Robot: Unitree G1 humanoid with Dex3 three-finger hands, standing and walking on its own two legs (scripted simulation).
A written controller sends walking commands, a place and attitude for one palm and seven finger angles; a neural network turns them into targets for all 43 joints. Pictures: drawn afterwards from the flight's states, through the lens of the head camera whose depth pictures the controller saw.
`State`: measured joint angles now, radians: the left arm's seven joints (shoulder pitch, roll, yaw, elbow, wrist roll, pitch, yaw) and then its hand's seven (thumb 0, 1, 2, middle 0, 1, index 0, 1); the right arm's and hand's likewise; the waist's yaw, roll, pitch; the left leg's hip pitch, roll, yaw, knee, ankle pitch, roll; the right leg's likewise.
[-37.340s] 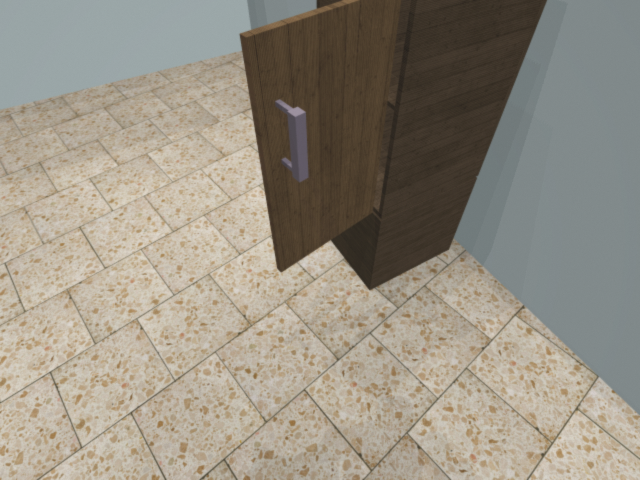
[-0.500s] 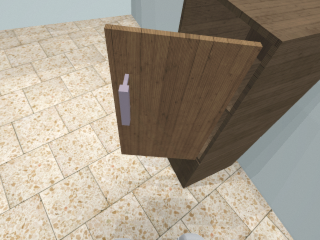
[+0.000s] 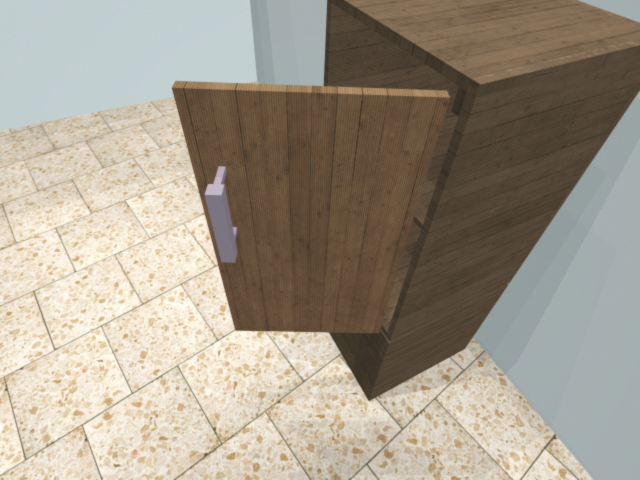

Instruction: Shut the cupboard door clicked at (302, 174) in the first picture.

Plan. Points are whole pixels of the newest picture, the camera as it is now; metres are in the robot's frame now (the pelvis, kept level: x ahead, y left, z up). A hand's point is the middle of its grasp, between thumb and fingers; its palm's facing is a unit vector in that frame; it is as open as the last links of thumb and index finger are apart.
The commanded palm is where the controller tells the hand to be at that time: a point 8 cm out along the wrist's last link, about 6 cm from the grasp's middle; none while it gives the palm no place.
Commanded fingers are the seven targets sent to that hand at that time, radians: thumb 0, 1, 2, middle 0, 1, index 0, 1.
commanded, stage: look again from close up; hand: left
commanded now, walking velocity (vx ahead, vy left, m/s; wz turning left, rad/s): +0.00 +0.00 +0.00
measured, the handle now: (225, 215) +0.47 +0.16 +0.06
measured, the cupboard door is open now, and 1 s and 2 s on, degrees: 63 63 63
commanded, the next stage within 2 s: shuffle to correct the standing spot in 0.50 s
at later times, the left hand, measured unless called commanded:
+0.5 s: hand out of the picture -0.01 +0.22 -0.18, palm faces +0.00 -0.98 -0.22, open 7.4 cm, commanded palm none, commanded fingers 0.00 0.90 0.90 -0.20 -0.30 -0.20 -0.30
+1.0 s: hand out of the picture -0.06 +0.16 -0.18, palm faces +0.02 -0.99 -0.17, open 7.4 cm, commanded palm none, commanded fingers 0.00 0.90 0.90 -0.20 -0.30 -0.20 -0.30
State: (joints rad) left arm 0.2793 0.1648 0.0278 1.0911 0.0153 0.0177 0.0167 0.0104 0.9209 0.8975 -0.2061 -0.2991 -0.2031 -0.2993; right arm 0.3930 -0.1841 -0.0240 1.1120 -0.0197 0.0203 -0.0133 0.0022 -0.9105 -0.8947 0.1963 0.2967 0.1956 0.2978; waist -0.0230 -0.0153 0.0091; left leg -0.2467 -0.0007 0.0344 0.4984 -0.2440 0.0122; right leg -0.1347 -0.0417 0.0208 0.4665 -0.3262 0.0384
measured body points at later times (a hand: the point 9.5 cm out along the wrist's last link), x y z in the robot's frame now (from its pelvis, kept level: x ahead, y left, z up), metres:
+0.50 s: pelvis -0.02 +0.03 +0.00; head -0.02 +0.05 +0.45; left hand -0.01 +0.28 -0.16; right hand +0.06 -0.20 -0.14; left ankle +0.01 +0.11 -0.74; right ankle -0.05 -0.15 -0.74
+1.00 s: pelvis -0.02 -0.02 -0.01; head -0.02 +0.00 +0.44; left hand -0.06 +0.21 -0.17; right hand -0.02 -0.26 -0.15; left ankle +0.01 +0.11 -0.73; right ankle -0.05 -0.15 -0.74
